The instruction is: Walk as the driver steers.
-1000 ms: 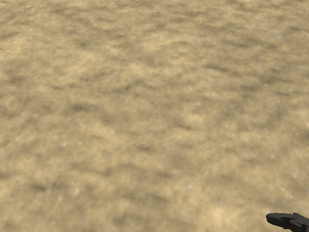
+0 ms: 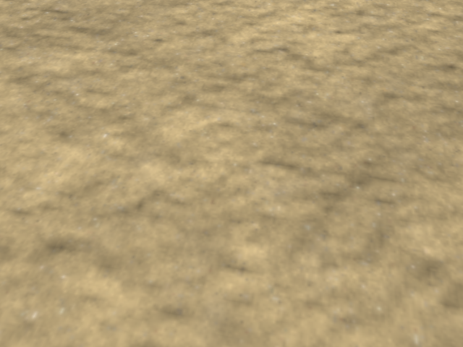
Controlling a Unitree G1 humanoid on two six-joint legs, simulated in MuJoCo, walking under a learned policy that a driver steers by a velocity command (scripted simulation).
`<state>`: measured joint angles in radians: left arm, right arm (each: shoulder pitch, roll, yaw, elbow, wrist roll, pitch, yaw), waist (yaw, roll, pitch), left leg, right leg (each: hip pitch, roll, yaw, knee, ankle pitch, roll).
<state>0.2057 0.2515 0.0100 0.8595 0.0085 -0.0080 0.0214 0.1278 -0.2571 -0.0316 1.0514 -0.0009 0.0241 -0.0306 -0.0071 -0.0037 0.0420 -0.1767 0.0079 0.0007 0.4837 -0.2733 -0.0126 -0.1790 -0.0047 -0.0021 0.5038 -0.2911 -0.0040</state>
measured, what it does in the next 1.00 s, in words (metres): walks ahead: right foot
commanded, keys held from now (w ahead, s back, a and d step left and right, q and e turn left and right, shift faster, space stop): no key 0.30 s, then w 0.20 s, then w+e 0.50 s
